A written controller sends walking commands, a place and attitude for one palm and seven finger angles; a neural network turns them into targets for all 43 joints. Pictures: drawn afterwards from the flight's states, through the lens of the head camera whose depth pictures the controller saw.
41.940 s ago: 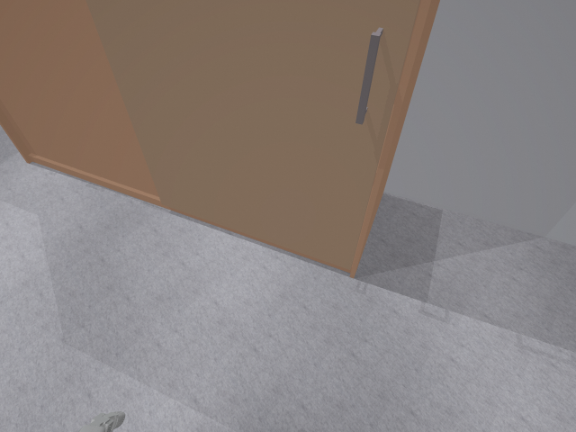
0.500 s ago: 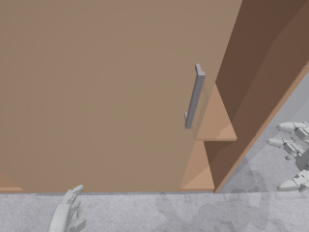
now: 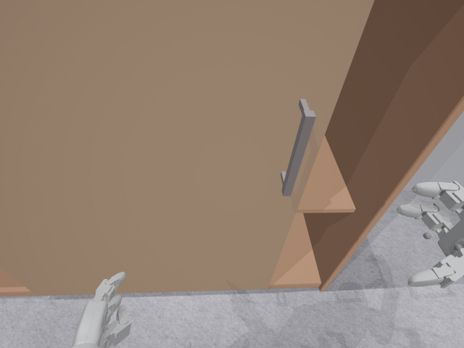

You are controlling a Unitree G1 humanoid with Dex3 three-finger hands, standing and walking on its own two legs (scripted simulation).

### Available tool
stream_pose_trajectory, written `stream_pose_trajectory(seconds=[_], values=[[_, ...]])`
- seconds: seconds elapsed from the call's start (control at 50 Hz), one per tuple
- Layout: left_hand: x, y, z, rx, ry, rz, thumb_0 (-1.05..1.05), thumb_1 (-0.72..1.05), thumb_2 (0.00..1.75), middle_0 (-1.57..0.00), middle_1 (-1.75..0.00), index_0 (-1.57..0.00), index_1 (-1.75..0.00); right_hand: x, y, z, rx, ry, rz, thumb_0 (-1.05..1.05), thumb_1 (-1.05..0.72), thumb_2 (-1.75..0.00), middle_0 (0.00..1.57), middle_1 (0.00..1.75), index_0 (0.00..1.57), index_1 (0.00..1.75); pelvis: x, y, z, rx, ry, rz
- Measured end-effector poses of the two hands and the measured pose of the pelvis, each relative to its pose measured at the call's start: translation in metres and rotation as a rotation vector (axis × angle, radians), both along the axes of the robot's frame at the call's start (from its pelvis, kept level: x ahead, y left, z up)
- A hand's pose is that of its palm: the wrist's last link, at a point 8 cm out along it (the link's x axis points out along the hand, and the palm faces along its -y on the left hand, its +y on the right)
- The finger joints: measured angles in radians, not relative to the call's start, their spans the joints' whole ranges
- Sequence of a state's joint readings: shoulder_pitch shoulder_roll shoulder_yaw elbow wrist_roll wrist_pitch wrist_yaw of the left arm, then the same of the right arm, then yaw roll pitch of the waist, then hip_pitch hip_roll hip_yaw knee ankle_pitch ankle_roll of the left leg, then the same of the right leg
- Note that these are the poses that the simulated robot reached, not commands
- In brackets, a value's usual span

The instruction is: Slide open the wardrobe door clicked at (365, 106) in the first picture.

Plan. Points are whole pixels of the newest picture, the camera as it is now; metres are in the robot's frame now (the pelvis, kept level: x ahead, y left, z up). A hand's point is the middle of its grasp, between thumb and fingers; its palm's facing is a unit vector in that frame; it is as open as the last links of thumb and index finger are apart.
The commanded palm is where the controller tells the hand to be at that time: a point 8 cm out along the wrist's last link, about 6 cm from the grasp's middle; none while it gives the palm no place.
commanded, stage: move the hooked fingers beside the handle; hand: right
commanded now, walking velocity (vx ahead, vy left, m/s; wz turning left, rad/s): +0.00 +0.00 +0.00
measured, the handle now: (294, 152) +0.46 -0.10 +0.10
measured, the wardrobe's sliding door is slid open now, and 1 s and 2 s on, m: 0.23 0.23 0.23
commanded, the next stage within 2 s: none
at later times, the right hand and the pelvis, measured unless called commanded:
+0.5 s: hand (392, 209) +0.32 -0.24 +0.12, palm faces -0.03 +1.00 -0.03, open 14.0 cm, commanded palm +0.30 -0.28 +0.12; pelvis +0.01 +0.00 +0.00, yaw +1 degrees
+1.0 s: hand (365, 191) +0.36 -0.21 +0.11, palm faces -0.05 +1.00 -0.02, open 14.0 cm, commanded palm +0.34 -0.25 +0.12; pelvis +0.01 +0.00 +0.00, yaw +1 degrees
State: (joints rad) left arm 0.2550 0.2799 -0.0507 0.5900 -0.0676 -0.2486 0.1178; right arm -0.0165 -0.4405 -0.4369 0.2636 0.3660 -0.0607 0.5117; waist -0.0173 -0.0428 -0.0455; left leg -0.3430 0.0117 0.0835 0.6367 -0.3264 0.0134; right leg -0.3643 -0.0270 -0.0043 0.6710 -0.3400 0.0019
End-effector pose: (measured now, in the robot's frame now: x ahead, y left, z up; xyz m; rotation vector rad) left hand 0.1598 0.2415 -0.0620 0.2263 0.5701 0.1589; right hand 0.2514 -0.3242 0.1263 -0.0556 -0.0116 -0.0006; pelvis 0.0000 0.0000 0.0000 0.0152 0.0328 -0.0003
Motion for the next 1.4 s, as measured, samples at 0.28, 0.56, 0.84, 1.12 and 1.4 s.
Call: stream_pose_trajectory(seconds=[0.28, 0.56, 0.84, 1.12, 1.4], values=[[-0.011, 0.01, -0.007, 0.001, 0.048, 0.047, 0.01, 0.9, 0.89, -0.21, -0.3, -0.21, -0.3, 0.036, 0.024, -0.004, 0.014, 0.019, 0.039, -0.01, 0.5, -0.3, 0.3, 1.2, 0.3, 1.2, 0.002, 0.003, 0.0, -0.006, 0.015, 0.007], [-0.022, 0.013, -0.014, 0.0, 0.105, 0.079, 0.01, 0.9, 0.89, -0.21, -0.3, -0.2, -0.3, 0.054, 0.036, -0.01, 0.029, 0.028, 0.041, -0.01, 0.5, -0.3, 0.3, 1.2, 0.3, 1.2, 0.007, 0.0, 0.0, -0.008, 0.029, 0.013], [-0.022, 0.003, -0.015, -0.019, 0.123, 0.085, 0.01, 0.9, 0.89, -0.21, -0.3, -0.2, -0.3, 0.081, 0.057, -0.01, 0.041, 0.02, 0.053, -0.01, 0.5, -0.3, 0.3, 1.2, 0.3, 1.2, 0.008, -0.003, 0.001, -0.011, 0.035, 0.019], [-0.035, 0.005, -0.023, -0.019, 0.2, 0.098, 0.01, 0.9, 0.89, -0.21, -0.3, -0.2, -0.3, 0.098, 0.074, -0.01, 0.049, -0.002, 0.071, -0.01, 0.5, -0.3, 0.3, 1.2, 0.3, 1.2, 0.008, -0.005, 0.0, -0.009, 0.044, 0.018], [-0.051, 0.008, -0.03, -0.033, 0.263, 0.12, 0.01, 0.9, 0.89, -0.21, -0.3, -0.2, -0.3, 0.12, 0.095, -0.01, 0.046, -0.019, 0.067, -0.01, 0.5, -0.3, 0.3, 1.2, 0.3, 1.2, 0.007, -0.004, 0.0, -0.012, 0.055, 0.026]])
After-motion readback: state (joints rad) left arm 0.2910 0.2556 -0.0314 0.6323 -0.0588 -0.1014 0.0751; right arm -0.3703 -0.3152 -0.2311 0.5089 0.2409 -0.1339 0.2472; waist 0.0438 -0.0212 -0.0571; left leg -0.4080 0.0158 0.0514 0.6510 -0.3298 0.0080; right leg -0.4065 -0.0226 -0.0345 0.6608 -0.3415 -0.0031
